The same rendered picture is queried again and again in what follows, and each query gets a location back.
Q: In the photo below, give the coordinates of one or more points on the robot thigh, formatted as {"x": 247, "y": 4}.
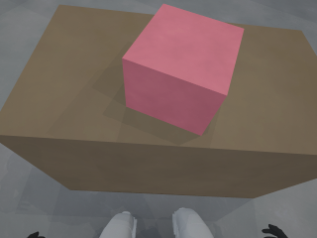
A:
{"x": 186, "y": 223}
{"x": 122, "y": 225}

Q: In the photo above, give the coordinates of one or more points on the robot right hand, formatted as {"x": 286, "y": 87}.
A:
{"x": 274, "y": 230}

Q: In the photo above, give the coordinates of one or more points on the pedestal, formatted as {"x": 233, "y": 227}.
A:
{"x": 67, "y": 115}

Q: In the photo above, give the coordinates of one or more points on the robot left thigh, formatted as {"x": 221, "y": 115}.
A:
{"x": 122, "y": 225}

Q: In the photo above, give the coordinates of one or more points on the carton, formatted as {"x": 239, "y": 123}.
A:
{"x": 180, "y": 67}

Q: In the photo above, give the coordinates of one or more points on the robot right thigh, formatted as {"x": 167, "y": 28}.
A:
{"x": 186, "y": 223}

